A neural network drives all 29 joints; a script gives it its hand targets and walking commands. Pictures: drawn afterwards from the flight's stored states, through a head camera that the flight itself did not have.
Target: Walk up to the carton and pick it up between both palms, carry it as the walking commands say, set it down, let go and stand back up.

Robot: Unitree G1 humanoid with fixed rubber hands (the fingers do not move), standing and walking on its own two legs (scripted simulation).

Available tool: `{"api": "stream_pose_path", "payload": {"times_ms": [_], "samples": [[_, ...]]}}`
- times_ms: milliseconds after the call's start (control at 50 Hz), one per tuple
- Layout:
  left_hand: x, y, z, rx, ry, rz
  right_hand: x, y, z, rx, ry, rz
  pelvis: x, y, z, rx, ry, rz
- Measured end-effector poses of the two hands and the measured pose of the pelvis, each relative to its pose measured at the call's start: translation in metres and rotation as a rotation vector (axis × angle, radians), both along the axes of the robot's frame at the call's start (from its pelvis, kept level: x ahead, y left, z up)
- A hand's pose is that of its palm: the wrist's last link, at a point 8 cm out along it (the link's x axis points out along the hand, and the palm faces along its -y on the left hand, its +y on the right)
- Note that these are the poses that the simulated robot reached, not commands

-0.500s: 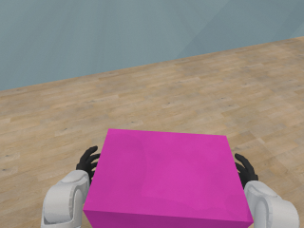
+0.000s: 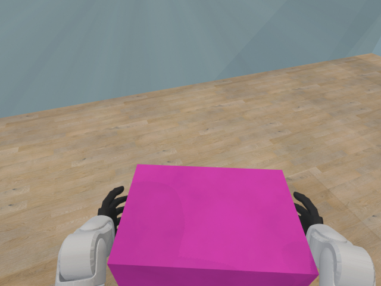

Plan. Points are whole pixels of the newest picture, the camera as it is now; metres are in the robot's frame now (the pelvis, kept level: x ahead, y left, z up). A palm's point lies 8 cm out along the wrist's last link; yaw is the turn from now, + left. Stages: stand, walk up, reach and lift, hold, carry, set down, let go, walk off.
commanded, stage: carry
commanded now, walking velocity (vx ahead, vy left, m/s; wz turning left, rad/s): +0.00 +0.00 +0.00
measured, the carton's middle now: (205, 247) +0.23 -0.02 +0.00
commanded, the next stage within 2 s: hold in 1.20 s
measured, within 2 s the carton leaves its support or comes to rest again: neither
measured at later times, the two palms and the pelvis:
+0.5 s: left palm (107, 265) +0.17 +0.16 +0.07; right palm (329, 270) +0.17 -0.22 +0.06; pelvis -0.08 -0.03 +0.02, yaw +1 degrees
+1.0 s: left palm (117, 274) +0.16 +0.14 +0.07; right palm out of the picture +0.14 -0.24 +0.07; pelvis -0.10 -0.05 +0.02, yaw +0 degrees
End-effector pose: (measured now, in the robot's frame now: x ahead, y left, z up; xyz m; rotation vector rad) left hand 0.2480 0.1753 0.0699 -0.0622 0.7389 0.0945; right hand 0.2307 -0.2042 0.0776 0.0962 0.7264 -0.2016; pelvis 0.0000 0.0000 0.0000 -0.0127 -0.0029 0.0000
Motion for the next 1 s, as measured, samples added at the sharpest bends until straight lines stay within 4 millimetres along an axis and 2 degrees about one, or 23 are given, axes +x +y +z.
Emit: {"api": "stream_pose_path", "payload": {"times_ms": [40,100,220,320,400,520,600,760,1000], "samples": [[-0.007,-0.002,-0.001,-0.015,-0.008,-0.016,-0.015,-0.001,0.005,-0.003,-0.009,-0.025,-0.012,-0.003,0.001,0.026,-0.008,-0.008],[-0.014,-0.004,0.008,-0.032,-0.021,-0.017,-0.027,-0.003,0.014,0.020,-0.027,-0.062,-0.017,-0.004,0.011,0.031,0.003,-0.025],[-0.015,-0.006,0.025,0.027,-0.044,-0.017,-0.022,-0.006,0.014,0.026,-0.046,-0.011,-0.021,-0.009,0.018,0.035,0.037,-0.026],[-0.026,-0.011,0.028,0.082,-0.008,-0.013,-0.024,-0.011,0.004,0.030,-0.007,0.037,-0.045,-0.015,0.021,0.019,0.033,0.004],[-0.050,-0.015,0.021,0.067,0.021,0.028,-0.039,-0.015,-0.004,0.058,0.019,0.038,-0.061,-0.022,0.022,0.030,0.027,0.005],[-0.078,-0.020,-0.003,0.027,0.067,0.072,-0.061,-0.021,-0.024,0.078,0.066,0.026,-0.078,-0.033,0.023,0.034,0.021,0.010],[-0.089,-0.025,-0.004,0.028,0.039,0.057,-0.073,-0.026,-0.021,0.053,0.038,0.038,-0.088,-0.039,0.022,0.031,0.023,0.011],[-0.095,-0.036,0.003,0.029,-0.007,0.026,-0.086,-0.037,-0.008,0.031,-0.007,0.026,-0.098,-0.044,0.022,0.029,0.036,0.007],[-0.090,-0.040,0.004,0.048,-0.008,0.003,-0.086,-0.041,-0.012,0.035,-0.008,0.018,-0.098,-0.045,0.020,0.030,0.039,0.004]]}}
